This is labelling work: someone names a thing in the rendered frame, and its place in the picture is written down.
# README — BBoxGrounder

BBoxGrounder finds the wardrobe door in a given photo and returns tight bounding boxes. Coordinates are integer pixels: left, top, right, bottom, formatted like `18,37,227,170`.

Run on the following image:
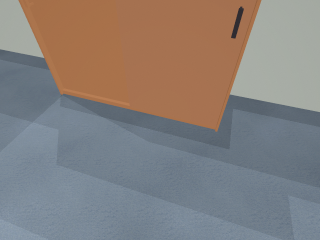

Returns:
28,0,129,103
115,0,257,127

